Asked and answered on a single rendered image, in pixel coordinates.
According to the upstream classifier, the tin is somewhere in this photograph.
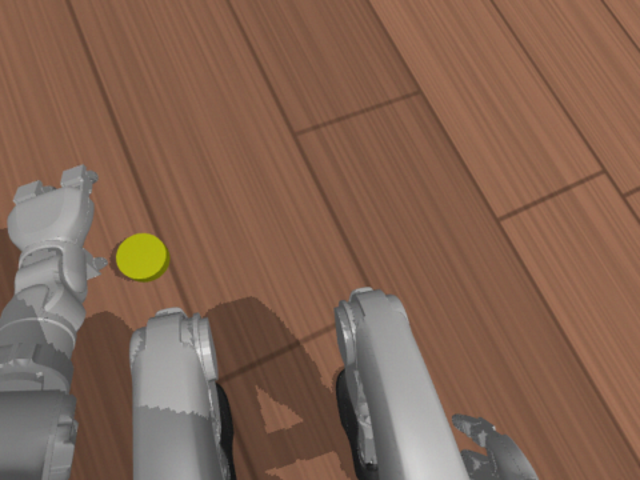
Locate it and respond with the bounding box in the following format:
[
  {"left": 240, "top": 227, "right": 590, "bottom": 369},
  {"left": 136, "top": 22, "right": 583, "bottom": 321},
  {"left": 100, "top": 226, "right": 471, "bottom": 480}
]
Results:
[{"left": 116, "top": 233, "right": 170, "bottom": 282}]

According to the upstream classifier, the right robot hand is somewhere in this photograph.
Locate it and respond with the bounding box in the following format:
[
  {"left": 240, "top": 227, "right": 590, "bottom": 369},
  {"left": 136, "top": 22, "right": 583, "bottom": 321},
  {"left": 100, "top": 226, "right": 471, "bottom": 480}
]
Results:
[{"left": 452, "top": 414, "right": 539, "bottom": 480}]

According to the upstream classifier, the left robot foot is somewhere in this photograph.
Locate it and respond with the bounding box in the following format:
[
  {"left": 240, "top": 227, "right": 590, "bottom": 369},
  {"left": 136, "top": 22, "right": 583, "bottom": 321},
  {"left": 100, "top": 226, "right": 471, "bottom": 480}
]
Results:
[{"left": 215, "top": 382, "right": 237, "bottom": 480}]

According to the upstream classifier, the left robot hand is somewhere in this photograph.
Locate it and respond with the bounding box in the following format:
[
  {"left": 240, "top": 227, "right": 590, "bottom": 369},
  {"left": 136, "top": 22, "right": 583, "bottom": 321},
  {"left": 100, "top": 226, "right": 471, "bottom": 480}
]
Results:
[{"left": 7, "top": 164, "right": 108, "bottom": 280}]

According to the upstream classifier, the right robot foot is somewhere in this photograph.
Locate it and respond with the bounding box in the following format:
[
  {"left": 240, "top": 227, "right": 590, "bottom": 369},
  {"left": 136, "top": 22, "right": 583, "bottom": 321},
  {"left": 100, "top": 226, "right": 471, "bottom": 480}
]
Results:
[{"left": 336, "top": 369, "right": 379, "bottom": 480}]

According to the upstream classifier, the left robot arm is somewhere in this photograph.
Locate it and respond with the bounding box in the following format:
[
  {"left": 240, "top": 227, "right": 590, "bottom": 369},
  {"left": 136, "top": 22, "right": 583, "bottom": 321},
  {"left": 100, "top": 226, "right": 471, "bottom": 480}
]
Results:
[{"left": 0, "top": 240, "right": 88, "bottom": 480}]

